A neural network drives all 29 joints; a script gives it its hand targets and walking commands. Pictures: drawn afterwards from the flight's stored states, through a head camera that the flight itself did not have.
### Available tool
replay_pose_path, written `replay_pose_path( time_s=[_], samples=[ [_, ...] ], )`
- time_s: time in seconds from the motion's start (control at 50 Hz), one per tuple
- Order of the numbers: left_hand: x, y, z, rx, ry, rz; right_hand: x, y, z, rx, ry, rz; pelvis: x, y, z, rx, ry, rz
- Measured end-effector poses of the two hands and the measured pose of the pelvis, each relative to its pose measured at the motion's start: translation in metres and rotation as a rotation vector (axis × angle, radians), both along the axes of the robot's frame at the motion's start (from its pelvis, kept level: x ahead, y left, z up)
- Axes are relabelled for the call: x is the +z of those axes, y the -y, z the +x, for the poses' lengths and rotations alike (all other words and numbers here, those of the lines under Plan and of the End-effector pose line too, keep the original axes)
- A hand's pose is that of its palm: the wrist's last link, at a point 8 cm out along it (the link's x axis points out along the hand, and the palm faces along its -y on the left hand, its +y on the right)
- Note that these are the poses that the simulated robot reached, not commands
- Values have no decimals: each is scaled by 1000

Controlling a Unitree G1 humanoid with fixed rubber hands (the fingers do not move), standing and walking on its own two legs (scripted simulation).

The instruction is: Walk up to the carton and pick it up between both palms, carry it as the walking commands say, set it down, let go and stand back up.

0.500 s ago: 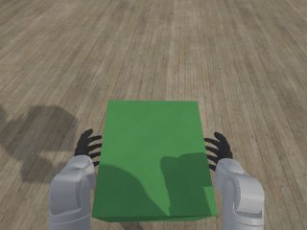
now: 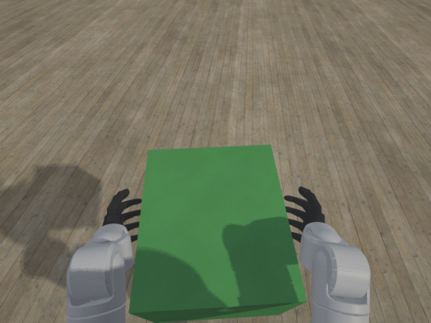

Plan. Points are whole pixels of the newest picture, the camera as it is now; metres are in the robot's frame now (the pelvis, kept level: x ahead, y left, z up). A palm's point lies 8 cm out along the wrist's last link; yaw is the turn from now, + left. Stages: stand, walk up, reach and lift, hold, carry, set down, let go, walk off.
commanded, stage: carry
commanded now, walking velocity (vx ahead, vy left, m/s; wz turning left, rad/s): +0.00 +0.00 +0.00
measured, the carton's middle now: (213, 233) +0.30 -0.01 +0.01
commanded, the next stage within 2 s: hold in 1.44 s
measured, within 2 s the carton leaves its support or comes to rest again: neither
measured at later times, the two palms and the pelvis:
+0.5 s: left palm (102, 226) +0.28 +0.18 +0.09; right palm (292, 224) +0.27 -0.14 +0.09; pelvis +0.01 +0.02 +0.00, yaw +1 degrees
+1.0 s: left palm (106, 228) +0.28 +0.18 +0.08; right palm (292, 227) +0.27 -0.14 +0.08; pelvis +0.01 +0.02 +0.00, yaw +1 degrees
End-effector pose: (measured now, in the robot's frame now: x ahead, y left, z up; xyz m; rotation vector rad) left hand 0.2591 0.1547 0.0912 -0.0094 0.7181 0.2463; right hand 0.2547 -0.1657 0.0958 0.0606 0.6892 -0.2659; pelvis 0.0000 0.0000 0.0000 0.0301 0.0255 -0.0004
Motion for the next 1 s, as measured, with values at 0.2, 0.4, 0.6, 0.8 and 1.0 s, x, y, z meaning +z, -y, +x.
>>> replay_pose_path(
  time_s=[0.2, 0.4, 0.6, 0.8, 1.0],
  samples=[
    [-2, -12, 5, -2, -5, -14, 2, -12, 4, -2, -6, -14, 1, -11, 4, -2, -22, -15],
    [-1, -25, 16, 5, 14, -16, 2, -26, 15, 6, 8, -25, 2, -23, 11, 5, -30, -23],
    [-5, -24, 13, 10, 16, -3, -8, -24, 13, 14, 5, -8, 1, -21, 9, 9, -15, -14],
    [-9, -22, 16, 5, 6, 8, -14, -22, 14, 10, -5, 5, 1, -20, 9, 9, -16, -14],
    [-15, -23, 20, 5, 20, 3, -19, -23, 19, 15, 8, 5, 1, -21, 9, 9, -16, -14]
  ],
)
